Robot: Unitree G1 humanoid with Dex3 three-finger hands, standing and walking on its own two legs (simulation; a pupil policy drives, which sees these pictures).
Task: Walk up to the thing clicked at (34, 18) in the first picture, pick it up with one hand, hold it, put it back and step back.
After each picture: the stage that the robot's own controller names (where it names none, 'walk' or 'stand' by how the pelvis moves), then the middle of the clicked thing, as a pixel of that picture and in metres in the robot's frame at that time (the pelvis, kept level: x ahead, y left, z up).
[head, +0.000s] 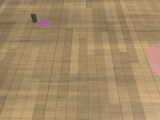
stand; (34, 18) +1.91 +0.68 -0.72
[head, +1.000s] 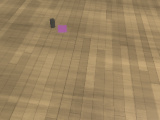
walk; (52, 23) +1.85 +0.34 -0.70
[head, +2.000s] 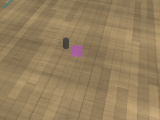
walk; (65, 43) +1.32 +0.15 -0.71
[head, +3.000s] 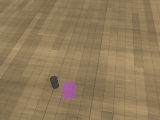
walk; (54, 82) +0.84 +0.26 -0.71
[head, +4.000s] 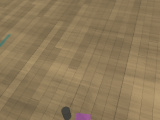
walk; (66, 113) +0.52 +0.21 -0.71
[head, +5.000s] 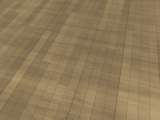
stand; out of the picture +0.35 +0.19 -0.71
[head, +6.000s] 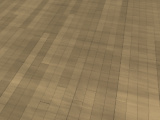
stand; out of the picture +0.34 +0.19 -0.73
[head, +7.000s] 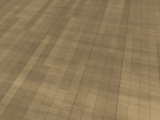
stand; out of the picture +0.34 +0.19 -0.73
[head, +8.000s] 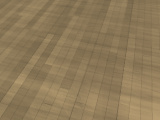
stand; out of the picture +0.33 +0.19 -0.73
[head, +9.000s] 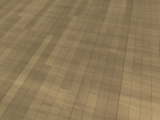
stand; out of the picture +0.34 +0.19 -0.73
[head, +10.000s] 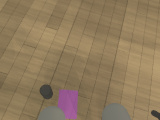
go down; (46, 92) +0.40 +0.18 -0.49
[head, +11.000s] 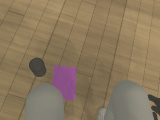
go down; (38, 68) +0.43 +0.20 -0.32
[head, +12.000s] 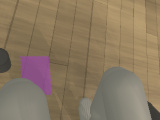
close in; (0, 61) +0.42 +0.23 -0.25
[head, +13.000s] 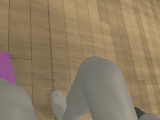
close; out of the picture +0.42 +0.25 -0.23
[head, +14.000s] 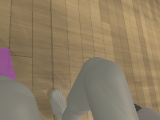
lift; out of the picture +0.41 +0.25 -0.23
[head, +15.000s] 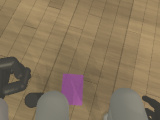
lift; (36, 99) +0.31 +0.23 -0.35
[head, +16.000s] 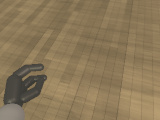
close; out of the picture +0.33 +0.14 -0.70
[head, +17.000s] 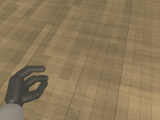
close; out of the picture +0.32 +0.14 -0.70
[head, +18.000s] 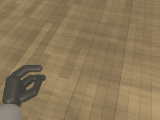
stand; out of the picture +0.32 +0.13 -0.71
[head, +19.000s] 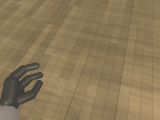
stand; out of the picture +0.32 +0.13 -0.70
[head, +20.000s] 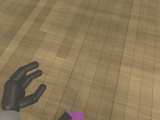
stand; out of the picture +0.34 +0.13 -0.63
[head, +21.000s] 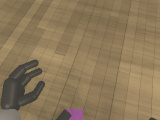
stand; (62, 119) +0.34 +0.13 -0.61
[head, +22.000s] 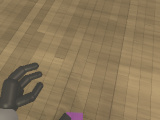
stand; out of the picture +0.33 +0.13 -0.63
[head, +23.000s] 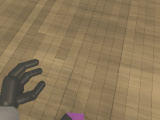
stand; out of the picture +0.33 +0.13 -0.63
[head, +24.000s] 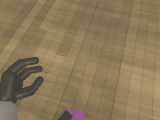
stand; out of the picture +0.34 +0.13 -0.62
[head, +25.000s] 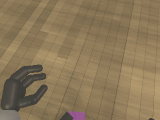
stand; out of the picture +0.34 +0.13 -0.63
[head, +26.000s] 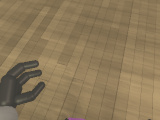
stand; out of the picture +0.33 +0.13 -0.64
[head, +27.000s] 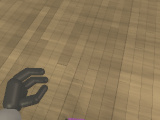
stand; out of the picture +0.32 +0.14 -0.66
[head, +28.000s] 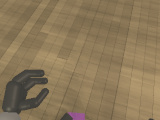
stand; out of the picture +0.34 +0.13 -0.63
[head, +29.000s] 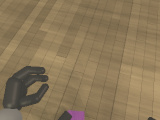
close; out of the picture +0.34 +0.14 -0.62
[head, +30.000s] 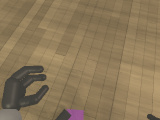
close; (61, 119) +0.34 +0.13 -0.61
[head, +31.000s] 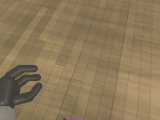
hold; out of the picture +0.33 +0.14 -0.66
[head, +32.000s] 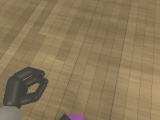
hold; out of the picture +0.33 +0.14 -0.64
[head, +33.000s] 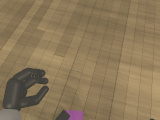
close; out of the picture +0.34 +0.14 -0.62
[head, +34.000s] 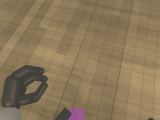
close; (62, 117) +0.35 +0.14 -0.61
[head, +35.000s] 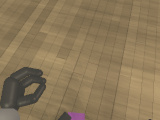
close; out of the picture +0.34 +0.14 -0.63
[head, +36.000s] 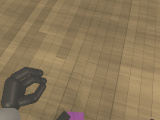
close; out of the picture +0.35 +0.14 -0.63
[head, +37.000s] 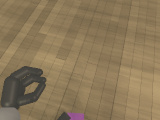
close; out of the picture +0.35 +0.15 -0.63
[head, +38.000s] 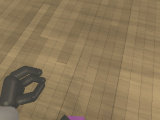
close; out of the picture +0.34 +0.14 -0.65
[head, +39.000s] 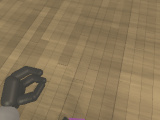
close; out of the picture +0.34 +0.15 -0.66
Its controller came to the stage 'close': yes
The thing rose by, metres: 0.22
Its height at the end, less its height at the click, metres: -0.02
